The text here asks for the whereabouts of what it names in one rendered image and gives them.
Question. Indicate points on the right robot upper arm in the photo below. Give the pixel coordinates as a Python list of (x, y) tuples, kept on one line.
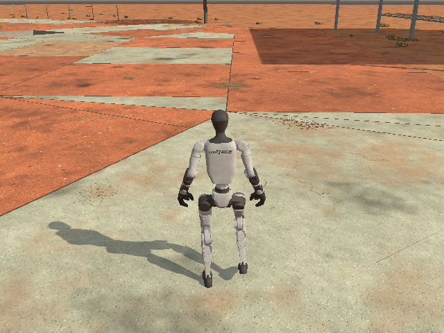
[(246, 157)]

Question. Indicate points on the left robot forearm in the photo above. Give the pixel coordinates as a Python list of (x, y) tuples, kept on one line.
[(185, 183)]

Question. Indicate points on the robot left thigh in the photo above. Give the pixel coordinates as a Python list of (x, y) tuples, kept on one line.
[(205, 213)]

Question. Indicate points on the robot right shin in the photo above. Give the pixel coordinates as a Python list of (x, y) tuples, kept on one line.
[(241, 242)]

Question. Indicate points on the left robot upper arm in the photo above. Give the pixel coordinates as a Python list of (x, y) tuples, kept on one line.
[(195, 158)]

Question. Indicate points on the left robot hand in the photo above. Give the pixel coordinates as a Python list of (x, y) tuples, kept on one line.
[(186, 197)]

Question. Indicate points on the right robot hand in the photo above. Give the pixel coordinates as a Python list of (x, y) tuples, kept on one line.
[(256, 197)]

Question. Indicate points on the right robot forearm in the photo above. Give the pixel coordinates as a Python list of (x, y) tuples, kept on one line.
[(256, 183)]

